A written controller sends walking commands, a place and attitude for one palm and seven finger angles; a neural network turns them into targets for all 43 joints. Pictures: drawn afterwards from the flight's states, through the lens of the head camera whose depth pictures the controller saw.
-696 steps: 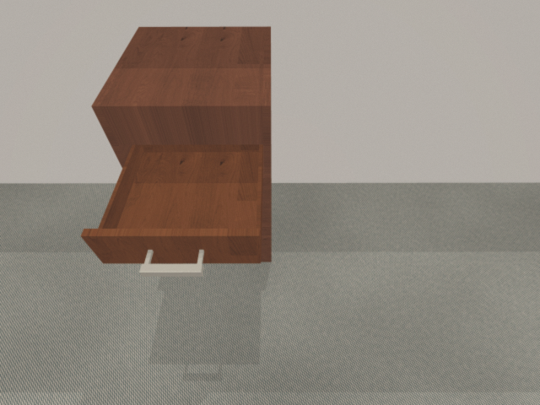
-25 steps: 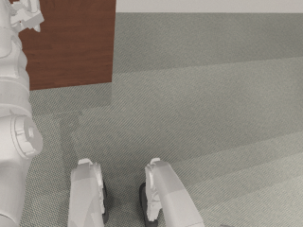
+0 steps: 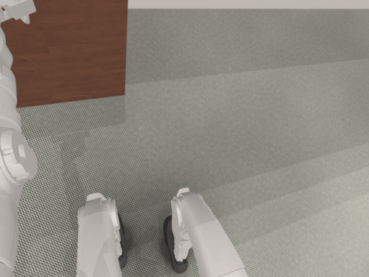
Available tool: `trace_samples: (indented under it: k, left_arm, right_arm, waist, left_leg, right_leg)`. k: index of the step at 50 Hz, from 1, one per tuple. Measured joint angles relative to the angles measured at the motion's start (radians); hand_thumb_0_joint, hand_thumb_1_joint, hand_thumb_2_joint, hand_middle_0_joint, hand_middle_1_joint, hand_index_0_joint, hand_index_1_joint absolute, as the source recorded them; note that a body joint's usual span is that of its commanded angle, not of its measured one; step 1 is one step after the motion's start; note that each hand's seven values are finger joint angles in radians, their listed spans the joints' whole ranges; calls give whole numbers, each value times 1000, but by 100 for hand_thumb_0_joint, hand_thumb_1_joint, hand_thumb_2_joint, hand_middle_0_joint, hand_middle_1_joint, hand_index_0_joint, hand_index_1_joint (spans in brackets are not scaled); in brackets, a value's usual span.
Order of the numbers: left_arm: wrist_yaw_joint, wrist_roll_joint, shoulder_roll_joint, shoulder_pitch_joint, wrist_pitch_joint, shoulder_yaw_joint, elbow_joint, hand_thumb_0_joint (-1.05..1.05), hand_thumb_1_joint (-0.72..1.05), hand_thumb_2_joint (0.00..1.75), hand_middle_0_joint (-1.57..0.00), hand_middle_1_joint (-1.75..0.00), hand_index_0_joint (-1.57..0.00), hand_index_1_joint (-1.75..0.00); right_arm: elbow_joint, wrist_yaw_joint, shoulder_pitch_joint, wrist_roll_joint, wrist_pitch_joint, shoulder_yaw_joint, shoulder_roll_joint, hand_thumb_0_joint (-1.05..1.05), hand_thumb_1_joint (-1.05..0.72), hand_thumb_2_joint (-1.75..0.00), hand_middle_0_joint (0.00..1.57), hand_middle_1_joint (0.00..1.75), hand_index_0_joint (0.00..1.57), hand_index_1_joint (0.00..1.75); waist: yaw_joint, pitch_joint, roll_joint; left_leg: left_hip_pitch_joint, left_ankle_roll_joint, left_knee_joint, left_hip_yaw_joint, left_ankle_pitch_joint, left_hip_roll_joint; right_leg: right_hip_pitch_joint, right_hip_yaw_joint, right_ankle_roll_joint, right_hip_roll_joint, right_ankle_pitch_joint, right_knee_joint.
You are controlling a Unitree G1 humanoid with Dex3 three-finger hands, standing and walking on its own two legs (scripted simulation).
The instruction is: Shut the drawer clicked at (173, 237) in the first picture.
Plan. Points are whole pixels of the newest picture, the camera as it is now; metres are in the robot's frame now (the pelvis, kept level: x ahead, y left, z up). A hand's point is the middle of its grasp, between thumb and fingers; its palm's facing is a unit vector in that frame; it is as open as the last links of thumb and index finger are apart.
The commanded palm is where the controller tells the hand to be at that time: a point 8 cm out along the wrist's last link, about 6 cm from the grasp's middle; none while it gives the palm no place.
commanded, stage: pull the fist back off the drawer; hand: left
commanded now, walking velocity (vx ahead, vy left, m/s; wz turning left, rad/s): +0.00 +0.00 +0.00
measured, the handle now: out of the picture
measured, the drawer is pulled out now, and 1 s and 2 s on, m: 0.00 0.00 0.00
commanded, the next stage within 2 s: draw the hand back to the body in 0.42 s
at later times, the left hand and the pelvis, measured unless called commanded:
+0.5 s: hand (29, 2) +0.59 +0.22 +0.05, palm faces +0.20 -0.98 -0.04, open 3.2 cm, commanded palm +0.57 +0.23 +0.06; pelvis +0.04 +0.00 +0.03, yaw +1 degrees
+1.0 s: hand out of the picture +0.44 +0.23 +0.20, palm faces +0.18 -0.98 -0.04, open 3.3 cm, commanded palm +0.40 +0.27 +0.20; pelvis +0.09 +0.00 +0.15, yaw +8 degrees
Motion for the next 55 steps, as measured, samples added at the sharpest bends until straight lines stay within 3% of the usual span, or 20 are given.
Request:
trace_samples:
  k: [20, 27, 31, 37, 42, 46, 51, 52, 55]
  left_arm:
    - [16, -71, -159, 248, -50, 76, -182, 0, 82, 89, -140, -160, -140, -160]
    - [0, -91, -178, 283, -83, 83, -196, 1, 87, 90, -140, -160, -140, -160]
    - [-27, -119, -212, 384, -68, 85, -353, 2, 88, 90, -140, -160, -140, -160]
    - [-45, -209, -325, 695, 37, 0, -709, 2, 89, 90, -139, -160, -140, -160]
    - [-13, -257, -390, 874, 71, -73, -802, 2, 90, 90, -140, -160, -140, -160]
    - [-1, -258, -405, 933, 35, -115, -777, 1, 90, 90, -140, -160, -140, -160]
    - [-42, -260, -410, 1017, 22, -169, -790, 1, 90, 90, -140, -160, -140, -160]
    - [-50, -266, -413, 1042, 25, -174, -804, 1, 90, 90, -140, -160, -140, -160]
    - [15, -202, -405, 1143, 108, -214, -888, 1, 90, 90, -140, -160, -140, -160]
  right_arm:
    - [-32, 39, -27, 13, 46, -51, 1, 0, -91, -90, 20, 30, 20, 30]
    - [-35, 41, -64, 16, 58, -65, 1, 0, -91, -90, 20, 30, 20, 30]
    - [-55, 44, -78, 32, 80, -86, 0, 0, -91, -90, 20, 30, 20, 30]
    - [-82, 38, -84, 91, 85, -107, 1, 0, -91, -90, 20, 30, 20, 30]
    - [-80, 11, -91, 113, 40, -102, 1, 0, -91, -90, 20, 30, 20, 30]
    - [-83, -1, -109, 114, 11, -107, -7, 0, -91, -90, 20, 30, 20, 30]
    - [-117, -9, -135, 119, 13, -116, -26, 0, -91, -90, 20, 30, 20, 30]
    - [-126, -12, -137, 121, 15, -116, -28, 0, -91, -90, 20, 30, 20, 30]
    - [-158, -35, -136, 129, 60, -115, -20, 0, -91, -90, 20, 30, 20, 30]
  waist:
    - [71, -25, 24]
    - [94, -27, 17]
    - [110, -20, 17]
    - [178, -6, 26]
    - [221, -37, 13]
    - [230, -61, -1]
    - [229, -50, 0]
    - [229, -44, 0]
    - [239, -21, -7]
  left_leg:
    - [115, -10, -50, 35, -61, 15]
    - [148, -20, -61, 36, -84, 11]
    - [185, -25, -83, 41, -91, 9]
    - [389, -26, -248, 67, -65, -5]
    - [593, -30, -407, 70, -25, -24]
    - [717, -34, -475, 57, -12, -36]
    - [847, -33, -534, 53, -1, -40]
    - [874, -32, -550, 56, 4, -40]
    - [988, -30, -633, 82, 30, -43]
  right_leg:
    - [95, 39, -4, 13, -45, -50]
    - [127, 41, -12, 11, -70, -58]
    - [162, 46, -16, 10, -77, -80]
    - [354, 71, -10, -2, -40, -241]
    - [559, 73, -9, -15, 3, -406]
    - [692, 61, -12, -21, 18, -486]
    - [829, 58, -10, -23, 37, -560]
    - [856, 61, -9, -23, 44, -577]
    - [953, 86, -2, -28, 78, -650]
